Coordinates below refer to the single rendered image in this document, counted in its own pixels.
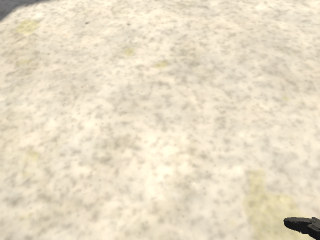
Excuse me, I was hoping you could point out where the robot right hand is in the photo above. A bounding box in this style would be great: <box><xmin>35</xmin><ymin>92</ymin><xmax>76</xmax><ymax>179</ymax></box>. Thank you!
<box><xmin>283</xmin><ymin>217</ymin><xmax>320</xmax><ymax>240</ymax></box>

